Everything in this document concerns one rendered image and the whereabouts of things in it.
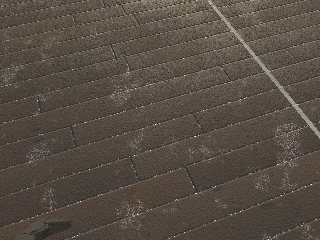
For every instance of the left robot hand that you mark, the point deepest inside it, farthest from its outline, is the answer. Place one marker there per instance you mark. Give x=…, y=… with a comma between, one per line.
x=43, y=228

